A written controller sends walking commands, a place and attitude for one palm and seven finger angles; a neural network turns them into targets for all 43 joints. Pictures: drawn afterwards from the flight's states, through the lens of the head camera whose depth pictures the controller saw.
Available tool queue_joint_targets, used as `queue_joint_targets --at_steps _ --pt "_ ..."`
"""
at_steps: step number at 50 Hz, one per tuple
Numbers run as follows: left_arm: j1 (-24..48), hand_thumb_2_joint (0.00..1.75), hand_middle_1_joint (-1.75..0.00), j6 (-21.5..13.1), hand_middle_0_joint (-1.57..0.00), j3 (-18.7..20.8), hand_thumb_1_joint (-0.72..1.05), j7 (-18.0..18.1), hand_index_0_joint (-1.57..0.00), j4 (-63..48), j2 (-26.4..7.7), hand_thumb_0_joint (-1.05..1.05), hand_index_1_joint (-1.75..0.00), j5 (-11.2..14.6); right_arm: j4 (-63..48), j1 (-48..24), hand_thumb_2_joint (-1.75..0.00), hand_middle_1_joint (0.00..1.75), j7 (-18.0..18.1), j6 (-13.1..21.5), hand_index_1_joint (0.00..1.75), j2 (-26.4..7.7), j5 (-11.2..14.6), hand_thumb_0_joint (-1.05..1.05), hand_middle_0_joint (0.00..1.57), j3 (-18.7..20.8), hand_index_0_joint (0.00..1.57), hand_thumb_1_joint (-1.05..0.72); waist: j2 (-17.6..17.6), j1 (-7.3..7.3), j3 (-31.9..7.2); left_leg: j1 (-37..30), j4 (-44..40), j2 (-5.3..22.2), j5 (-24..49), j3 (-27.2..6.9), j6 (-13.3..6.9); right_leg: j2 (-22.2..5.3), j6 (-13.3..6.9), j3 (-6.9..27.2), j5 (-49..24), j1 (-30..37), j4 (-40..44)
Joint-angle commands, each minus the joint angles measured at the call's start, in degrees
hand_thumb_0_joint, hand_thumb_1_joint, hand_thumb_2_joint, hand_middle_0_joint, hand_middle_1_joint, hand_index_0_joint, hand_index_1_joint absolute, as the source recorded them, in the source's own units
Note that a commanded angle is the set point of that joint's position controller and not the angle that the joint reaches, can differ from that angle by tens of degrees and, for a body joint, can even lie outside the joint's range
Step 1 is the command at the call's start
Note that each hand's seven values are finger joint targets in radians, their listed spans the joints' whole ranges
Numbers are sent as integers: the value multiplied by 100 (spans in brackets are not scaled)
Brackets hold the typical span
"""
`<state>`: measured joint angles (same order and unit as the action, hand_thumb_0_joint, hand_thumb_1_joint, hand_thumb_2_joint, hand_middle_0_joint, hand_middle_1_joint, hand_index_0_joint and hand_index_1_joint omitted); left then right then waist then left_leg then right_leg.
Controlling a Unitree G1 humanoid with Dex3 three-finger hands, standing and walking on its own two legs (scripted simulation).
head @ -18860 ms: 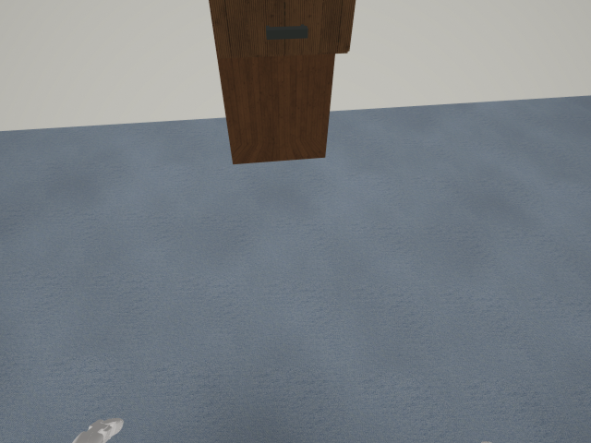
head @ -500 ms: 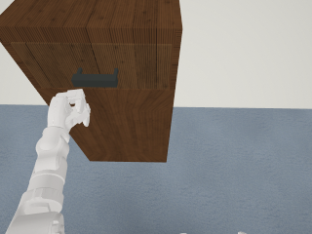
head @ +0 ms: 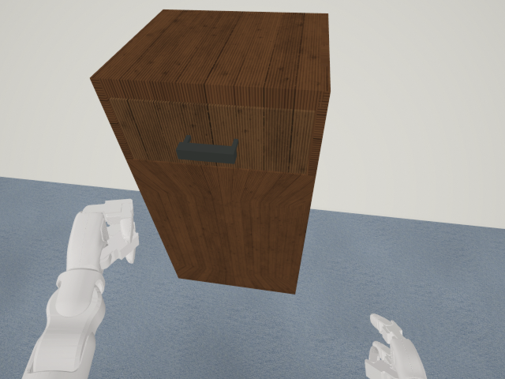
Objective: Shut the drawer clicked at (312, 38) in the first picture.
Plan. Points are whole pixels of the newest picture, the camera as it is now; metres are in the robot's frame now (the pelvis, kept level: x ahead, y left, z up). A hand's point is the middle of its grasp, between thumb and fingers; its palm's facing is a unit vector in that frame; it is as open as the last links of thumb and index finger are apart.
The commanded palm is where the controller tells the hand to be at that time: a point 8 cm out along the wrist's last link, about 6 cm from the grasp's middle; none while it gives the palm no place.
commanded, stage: draw the hand back to the body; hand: left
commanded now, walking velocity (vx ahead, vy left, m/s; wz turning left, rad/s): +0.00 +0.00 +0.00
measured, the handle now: (209, 146) +0.59 +0.15 +0.03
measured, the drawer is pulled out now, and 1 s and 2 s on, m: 0.00 0.00 0.00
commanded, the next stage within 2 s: step back with the hand held close in 0.60 s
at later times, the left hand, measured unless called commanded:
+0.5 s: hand (45, 279) +0.18 +0.25 +0.17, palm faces +0.40 -0.82 -0.41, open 3.3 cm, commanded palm +0.14 +0.29 +0.18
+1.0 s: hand (61, 275) +0.20 +0.25 +0.15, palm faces +0.27 -0.84 -0.48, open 3.2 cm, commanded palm +0.13 +0.29 +0.18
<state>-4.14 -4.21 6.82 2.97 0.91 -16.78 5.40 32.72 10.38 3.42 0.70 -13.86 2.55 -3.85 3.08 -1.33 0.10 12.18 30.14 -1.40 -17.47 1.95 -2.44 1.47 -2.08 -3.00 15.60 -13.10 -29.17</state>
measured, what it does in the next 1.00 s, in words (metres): stands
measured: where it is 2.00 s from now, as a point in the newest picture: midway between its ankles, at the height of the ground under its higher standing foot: outside the picture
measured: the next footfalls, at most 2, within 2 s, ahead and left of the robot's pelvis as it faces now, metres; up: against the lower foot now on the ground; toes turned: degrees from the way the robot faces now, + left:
right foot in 1.88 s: -0.24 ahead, -0.11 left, +0.00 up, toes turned -2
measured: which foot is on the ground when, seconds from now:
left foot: down 0.00-1.00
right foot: down 0.00-1.00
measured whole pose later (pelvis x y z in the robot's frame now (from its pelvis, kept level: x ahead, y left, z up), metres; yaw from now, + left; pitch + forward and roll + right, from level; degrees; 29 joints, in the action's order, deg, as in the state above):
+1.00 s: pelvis +0.00 +0.02 +0.01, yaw -1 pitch +1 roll -1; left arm -34.0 -10.2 18.7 5.2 -27.0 -20.8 3.6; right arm 32.8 9.8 2.5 0.0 -14.7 0.6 0.3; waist 3.3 0.6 1.9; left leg 12.0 26.2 -2.1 -15.0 3.4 -3.8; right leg 0.9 -0.6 -1.4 12.5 -13.2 -25.1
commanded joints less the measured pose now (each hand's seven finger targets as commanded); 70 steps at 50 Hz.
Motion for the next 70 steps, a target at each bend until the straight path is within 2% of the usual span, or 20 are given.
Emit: queue_joint_targets --at_steps 1,8,11,13,21,27,33,36,37,39,41,42,45,50,52,58,61,64,66,70 --pt "1069 90 -160 -385 -140 609 90 257 -140 -2042 -1028 0 -160 -66 -802 -647 -90 30 87 394 30 -569 -46 0 20 255 20 -90 213 34 -835 -591 -796 221 1029 -377 22 -202 9 296 -882 566 693" --pt "-686 90 -160 -355 -140 835 90 227 -140 -2617 -925 0 -160 -46 -736 -681 -90 30 -14 457 30 -574 -121 0 20 302 20 -90 -263 -86 -532 -663 -932 266 1647 -361 37 -178 24 249 -1346 882 827" --pt "-1143 90 -160 -393 -140 1131 90 234 -140 -3043 -1084 0 -160 -54 -752 -693 -90 30 -42 464 30 -562 -144 0 20 358 20 -90 -259 -119 -537 -670 -901 264 1724 -324 30 -195 37 260 -1447 948 839" --pt "-1315 90 -160 -416 -140 1225 90 241 -140 -3460 -1146 0 -160 -57 -774 -710 -90 30 -44 495 30 -549 -155 0 20 354 20 -90 82 -136 -524 -715 -908 262 1818 -345 50 -204 28 277 -1470 970 853" --pt "-2438 90 -160 -490 -140 1717 90 360 -140 -4169 -1337 0 -160 -57 -808 -665 -90 30 -1 696 30 -502 -142 0 20 411 20 -90 -25 -221 -400 -655 -823 283 1754 -328 64 -177 43 295 -1433 878 896" --pt "-2095 90 -160 -444 -140 1321 90 350 -140 -3635 -951 0 -160 -116 -657 -589 -90 30 46 686 30 -580 -154 0 20 447 20 -90 -261 -66 290 -526 -924 278 1001 -377 10 -172 53 290 -646 383 1082" --pt "-2008 90 -160 -519 -140 1532 90 434 -140 -4119 -1228 0 -160 -133 -722 -632 -90 30 95 791 30 -537 -186 0 20 398 20 -90 154 -200 -418 -665 -900 240 1248 -379 26 -228 27 337 -944 842 933" --pt "-2196 90 -160 -501 -140 1589 90 463 -140 -4113 -1237 0 -160 -121 -705 -633 -90 30 81 831 30 -492 -192 0 20 379 20 -90 184 -226 -417 -630 -867 234 1526 -379 51 -219 15 324 -1235 931 879" --pt "-1093 90 -160 -832 -140 2675 90 506 -140 -4629 -2231 0 -160 -107 -1003 -539 -90 30 66 707 30 -550 -135 0 20 346 20 -90 350 -29 161 -155 -867 317 1025 -584 -74 -478 -15 933 -1487 576 1083" --pt "-2041 90 -160 -906 -140 2245 90 403 -140 -3852 -1647 0 -160 -134 -710 -514 -90 30 36 608 30 -542 -200 0 20 475 20 -90 -560 53 128 -130 -536 355 968 -578 -97 -786 -81 1214 -1774 374 1209" --pt "-2547 90 -160 -891 -140 1863 90 328 -140 -3614 -1215 0 -160 -137 -739 -485 -90 30 -33 477 30 -612 -206 0 20 533 20 -90 -463 99 -48 -215 -505 423 1237 -536 -84 -845 -50 1088 -1923 339 1067" --pt "-2687 90 -160 -917 -140 1749 90 299 -140 -3634 -1084 0 -160 -129 -766 -523 -90 30 -35 454 30 -654 -219 0 20 556 20 -90 -125 89 -157 -223 -565 447 1537 -543 -82 -813 -24 987 -2160 404 935" --pt "-3132 90 -160 -884 -140 1749 90 298 -140 -3581 -1096 0 -160 -150 -826 -541 -90 30 -61 263 30 -692 -180 0 20 642 20 -90 -192 87 -615 -183 -674 617 2184 -583 -108 -665 112 693 -2286 620 586" --pt "-3324 90 -160 -926 -140 2161 90 388 -140 -4322 -1561 0 -160 -155 -1103 -623 -90 30 10 93 30 -646 -123 0 20 695 20 -90 -422 41 -1169 94 -601 693 2631 -658 -114 -614 159 603 -2670 936 147" --pt "-3256 90 -160 -953 -140 2358 90 441 -140 -4683 -1821 0 -160 -152 -1177 -651 -90 30 74 88 30 -672 -126 0 20 696 20 -90 -121 11 -1292 245 -605 729 2634 -711 -137 -585 184 625 -2726 1001 -15" --pt "-3319 90 -160 -977 -140 2264 90 468 -140 -4775 -1627 0 -160 -187 -1161 -492 -90 30 125 205 30 -678 -169 0 20 716 20 -90 389 45 -935 793 -916 970 2178 -933 -247 -346 243 555 -1583 803 -433" --pt "-3246 90 -160 -1002 -140 2193 90 455 -140 -4468 -1473 0 -160 -216 -1099 -442 -90 30 98 281 30 -716 -216 0 20 729 20 -90 445 65 -518 1406 -1275 1193 1258 -1101 -371 -245 250 531 -595 745 -741" --pt "-3079 90 -160 -1023 -140 2188 90 453 -140 -4168 -1394 0 -160 -273 -1073 -457 -90 30 98 312 30 -736 -198 0 20 737 20 -90 118 125 -157 2309 -1352 1162 -271 -1144 -460 -271 236 746 -810 1061 -678" --pt "-2980 90 -160 -1053 -140 2134 90 448 -140 -4113 -1359 0 -160 -313 -1091 -395 -90 30 82 305 30 -732 -153 0 20 750 20 -90 -438 175 -91 2539 -1046 890 -1127 -1039 -419 -452 155 1087 -800 998 -325" --pt "-2817 90 -160 -1119 -140 2014 90 507 -140 -4347 -1445 0 -160 -291 -1048 -294 -90 30 12 303 30 -617 -196 0 20 750 20 -90 -1153 246 -75 1360 359 290 -1032 -652 -126 -1273 -270 2049 1197 -697 1334"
